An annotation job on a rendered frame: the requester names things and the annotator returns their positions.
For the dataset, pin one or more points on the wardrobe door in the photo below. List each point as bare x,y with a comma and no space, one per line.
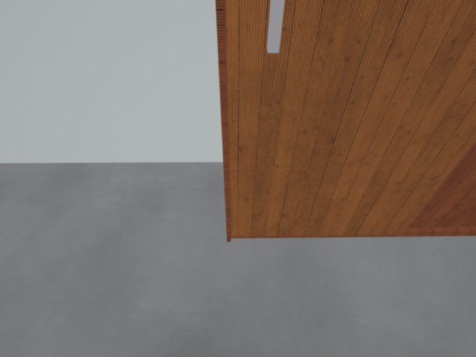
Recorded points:
352,127
454,202

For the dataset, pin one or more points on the handle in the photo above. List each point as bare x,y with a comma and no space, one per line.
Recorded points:
275,25

